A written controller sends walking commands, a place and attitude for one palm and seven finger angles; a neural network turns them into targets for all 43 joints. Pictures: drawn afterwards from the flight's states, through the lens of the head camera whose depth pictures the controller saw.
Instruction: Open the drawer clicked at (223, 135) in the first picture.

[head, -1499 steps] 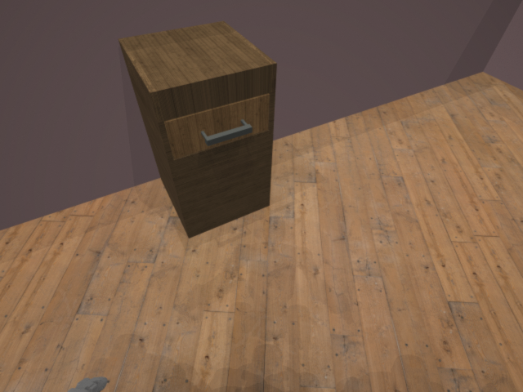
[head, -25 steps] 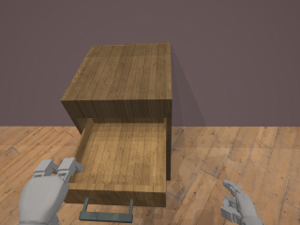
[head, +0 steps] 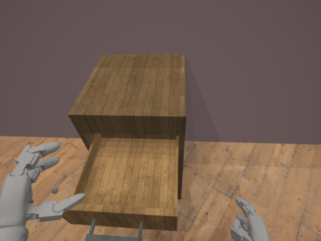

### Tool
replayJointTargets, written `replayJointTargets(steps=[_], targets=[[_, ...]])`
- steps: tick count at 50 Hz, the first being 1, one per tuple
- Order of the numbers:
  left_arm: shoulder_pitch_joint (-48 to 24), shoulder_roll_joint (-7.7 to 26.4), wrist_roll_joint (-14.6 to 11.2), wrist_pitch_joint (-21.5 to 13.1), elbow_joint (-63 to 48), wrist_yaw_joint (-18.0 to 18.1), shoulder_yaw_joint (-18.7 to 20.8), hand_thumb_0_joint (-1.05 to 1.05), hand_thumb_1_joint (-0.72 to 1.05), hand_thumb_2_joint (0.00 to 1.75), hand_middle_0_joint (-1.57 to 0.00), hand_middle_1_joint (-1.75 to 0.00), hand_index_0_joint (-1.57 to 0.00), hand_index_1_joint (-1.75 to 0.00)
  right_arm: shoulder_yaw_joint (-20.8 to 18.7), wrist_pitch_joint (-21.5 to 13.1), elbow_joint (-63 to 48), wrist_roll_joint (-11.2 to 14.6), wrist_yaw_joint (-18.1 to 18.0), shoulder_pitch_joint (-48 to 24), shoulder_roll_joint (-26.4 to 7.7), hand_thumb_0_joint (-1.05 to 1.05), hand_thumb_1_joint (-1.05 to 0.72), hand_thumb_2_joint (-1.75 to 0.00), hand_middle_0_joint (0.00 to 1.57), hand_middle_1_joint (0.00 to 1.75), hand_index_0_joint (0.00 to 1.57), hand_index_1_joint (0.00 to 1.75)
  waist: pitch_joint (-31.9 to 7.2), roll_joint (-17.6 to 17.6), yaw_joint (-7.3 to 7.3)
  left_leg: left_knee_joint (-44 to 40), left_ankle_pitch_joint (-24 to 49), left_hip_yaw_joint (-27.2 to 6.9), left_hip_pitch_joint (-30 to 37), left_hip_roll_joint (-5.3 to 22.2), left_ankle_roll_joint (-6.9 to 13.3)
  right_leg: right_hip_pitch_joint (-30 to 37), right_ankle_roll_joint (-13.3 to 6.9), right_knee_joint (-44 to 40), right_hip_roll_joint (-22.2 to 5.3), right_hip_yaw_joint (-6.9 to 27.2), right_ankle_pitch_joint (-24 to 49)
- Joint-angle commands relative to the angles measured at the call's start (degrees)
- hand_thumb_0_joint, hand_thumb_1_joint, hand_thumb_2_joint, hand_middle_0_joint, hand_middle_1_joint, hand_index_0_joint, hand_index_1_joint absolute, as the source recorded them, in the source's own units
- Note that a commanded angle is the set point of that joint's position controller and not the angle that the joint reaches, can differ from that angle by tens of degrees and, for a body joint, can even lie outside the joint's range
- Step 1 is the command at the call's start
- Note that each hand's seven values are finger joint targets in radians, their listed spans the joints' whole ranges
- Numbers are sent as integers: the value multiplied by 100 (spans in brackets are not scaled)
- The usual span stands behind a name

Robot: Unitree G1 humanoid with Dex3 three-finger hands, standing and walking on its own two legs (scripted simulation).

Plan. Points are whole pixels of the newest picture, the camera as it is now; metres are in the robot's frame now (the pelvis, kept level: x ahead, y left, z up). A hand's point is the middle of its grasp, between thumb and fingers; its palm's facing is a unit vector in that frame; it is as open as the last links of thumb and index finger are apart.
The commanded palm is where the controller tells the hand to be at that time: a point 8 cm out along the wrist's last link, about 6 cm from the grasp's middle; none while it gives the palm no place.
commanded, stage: draw the hand back to the body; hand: left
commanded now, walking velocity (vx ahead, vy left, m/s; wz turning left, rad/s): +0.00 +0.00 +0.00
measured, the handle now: (115, 232) +0.19 +0.18 -0.21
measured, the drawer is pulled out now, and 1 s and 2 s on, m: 0.30 0.30 0.30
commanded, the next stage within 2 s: step back with the hand held close in 0.54 s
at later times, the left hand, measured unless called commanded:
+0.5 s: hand (52, 184) +0.18 +0.21 +0.16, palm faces +0.35 -0.84 -0.42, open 7.7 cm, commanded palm +0.13 +0.26 +0.18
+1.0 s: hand (51, 196) +0.17 +0.22 +0.13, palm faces +0.26 -0.85 -0.47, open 7.5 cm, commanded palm +0.10 +0.27 +0.18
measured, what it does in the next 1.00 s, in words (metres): stands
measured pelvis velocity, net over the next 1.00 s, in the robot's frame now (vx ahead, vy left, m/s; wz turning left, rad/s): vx -0.03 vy -0.01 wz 0.01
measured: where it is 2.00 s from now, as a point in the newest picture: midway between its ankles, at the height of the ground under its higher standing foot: outside the picture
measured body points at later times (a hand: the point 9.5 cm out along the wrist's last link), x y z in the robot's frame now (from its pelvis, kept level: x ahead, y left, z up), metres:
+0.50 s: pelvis +0.00 -0.02 +0.00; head -0.01 -0.05 +0.45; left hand +0.16 +0.25 +0.18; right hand +0.19 -0.24 -0.08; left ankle -0.04 +0.08 -0.74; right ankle -0.02 -0.08 -0.74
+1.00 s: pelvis -0.03 -0.01 +0.00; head +0.02 +0.00 +0.45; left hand +0.15 +0.26 +0.16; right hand +0.14 -0.26 -0.08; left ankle -0.04 +0.08 -0.74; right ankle -0.02 -0.08 -0.74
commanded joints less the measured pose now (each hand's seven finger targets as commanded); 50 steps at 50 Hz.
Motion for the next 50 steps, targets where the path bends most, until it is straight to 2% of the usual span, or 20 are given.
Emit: replayJointTargets(steps=[1,10,11,15,16,17,20,22,25,28,30,32,33,34,35,36,40,44,46,50], targets=[[-87,796,-60,-425,-1354,87,710,0,34,66,-24,-66,-24,-66,-281,-326,-873,-18,-24,-814,-572,0,-90,-90,20,30,20,30,-678,-245,88,-379,2284,-104,22,616,-278,585,119,-363,-484,94,1694],[-658,1096,-120,-492,-1319,147,1188,0,65,80,-22,-46,-22,-46,-258,-253,-762,12,-95,-900,-547,0,-90,-90,20,30,20,30,-359,-183,103,-499,1767,-33,73,554,-173,518,147,-613,-530,177,1472],[-803,1134,-118,-518,-1421,135,1228,0,69,81,-22,-43,-22,-43,-255,-277,-755,19,-85,-960,-562,0,-90,-90,20,30,20,30,-245,76,97,-493,1748,-17,86,527,-176,452,122,-715,-508,248,1467],[-484,878,-150,-508,-1074,82,1067,0,83,87,-21,-34,-21,-34,-283,-253,-719,6,-37,-934,-560,0,-90,-90,20,30,20,30,-291,-203,118,-547,1781,-14,75,557,-150,564,158,-636,-526,158,1492],[-464,848,-161,-495,-1031,58,1068,0,87,88,-20,-32,-20,-32,-293,-248,-703,8,-24,-994,-560,0,-90,-90,20,30,20,30,-205,-88,115,-530,1789,2,70,533,-152,513,143,-704,-506,201,1556],[-447,775,-177,-484,-943,48,971,0,90,90,-20,-30,-20,-30,-293,-213,-712,16,-17,-972,-538,0,-90,-90,20,30,20,30,-157,-288,81,-547,1705,-3,8,554,-144,542,168,-660,-518,193,1483],[-512,1003,-164,-529,-1107,45,1162,0,90,90,-20,-30,-20,-30,-320,-183,-758,2,-32,-984,-567,0,-90,-90,20,30,20,30,-396,-427,124,-524,1650,61,57,550,-101,625,208,-709,-545,246,1488],[-579,1026,-170,-548,-1243,62,1161,0,90,90,-20,-30,-20,-30,-298,-194,-776,3,-43,-998,-544,0,-90,-90,20,30,20,30,-381,-110,107,-537,1638,40,45,532,-125,654,180,-716,-543,286,1479],[-597,1134,-160,-550,-1375,93,1252,0,90,90,-20,-30,-20,-30,-285,-215,-784,-2,-56,-989,-534,0,-90,-90,20,30,20,30,-585,-46,136,-523,1729,69,130,529,-120,746,198,-715,-566,293,1606],[-550,1071,-155,-535,-1290,111,1218,0,90,90,-20,-30,-20,-30,-290,-229,-731,-2,-69,-992,-523,0,-90,-90,20,30,20,30,-463,-22,117,-516,1710,65,145,527,-117,668,193,-768,-559,319,1603],[-526,1033,-152,-528,-1243,108,1184,0,90,90,-20,-30,-20,-30,-301,-217,-714,0,-60,-995,-535,0,-90,-90,20,30,20,30,-452,-227,106,-512,1743,55,152,540,-109,662,205,-763,-564,296,1645],[-542,930,-150,-534,-1170,98,1089,0,90,90,-20,-30,-20,-30,-313,-220,-690,6,-58,-1001,-522,0,-90,-90,20,30,20,30,-284,-118,70,-521,1718,60,134,531,-113,604,192,-786,-558,310,1602],[-1531,1997,-33,-875,-1880,231,2209,0,90,90,-20,-30,-20,-30,-434,-126,-928,-6,-72,-723,-761,0,-90,-90,20,30,20,30,376,-304,-74,-364,1259,-469,-313,628,-52,104,193,-1091,-868,1109,1797],[-838,1397,43,-937,-1129,220,1855,0,90,90,-20,-30,-20,-30,-493,-46,-676,-124,-60,-744,-695,0,-90,-90,20,30,20,30,278,-899,-140,-145,1062,-523,-346,620,-47,133,205,-1141,-1003,1169,1719],[-466,1029,83,-892,-867,203,1509,0,90,90,-20,-30,-20,-30,-525,27,-731,-99,-19,-744,-686,0,-90,-90,20,30,20,30,219,-1154,-164,33,999,-489,-328,614,-53,69,304,-1166,-1136,1287,1802],[-485,1009,108,-919,-1045,196,1448,0,90,90,-20,-30,-20,-30,-536,67,-821,-117,10,-775,-721,0,-90,-90,20,30,20,30,211,-976,-188,100,962,-433,-325,556,-66,-51,297,-1175,-1202,1302,1909],[326,716,126,-923,-1052,250,1253,0,90,90,-20,-30,-20,-30,-590,296,-887,-30,82,-700,-630,0,-90,-90,20,30,20,30,-686,-781,-229,303,1105,-303,-381,617,-49,311,320,-842,-1372,1009,1960],[362,1152,106,-995,-1824,317,1505,0,90,90,-20,-30,-20,-30,-607,331,-1006,18,77,-810,-647,0,-90,-90,20,30,20,30,-1027,-512,-245,118,1721,-415,-658,813,-6,586,268,-462,-1276,886,2258],[132,1512,88,-1043,-2399,349,1668,0,90,90,-20,-30,-20,-30,-579,273,-1046,29,38,-861,-738,0,-90,-90,20,30,20,30,-1096,117,-258,-20,1980,-527,-808,938,9,658,204,-253,-1210,943,2440],[270,1610,76,-1016,-2645,385,1778,0,90,90,-20,-30,-20,-30,-522,169,-1118,30,-9,-825,-661,0,-90,-90,20,30,20,30,-1240,373,-174,-361,2663,-842,-1134,1215,58,973,268,294,-798,549,2264]])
